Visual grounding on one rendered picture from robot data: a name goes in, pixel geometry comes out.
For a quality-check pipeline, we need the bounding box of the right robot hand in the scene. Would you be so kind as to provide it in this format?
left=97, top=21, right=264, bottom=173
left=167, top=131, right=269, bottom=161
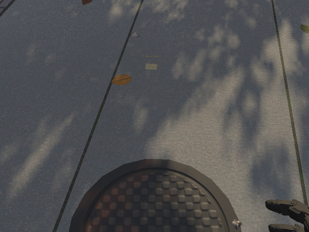
left=265, top=199, right=309, bottom=232

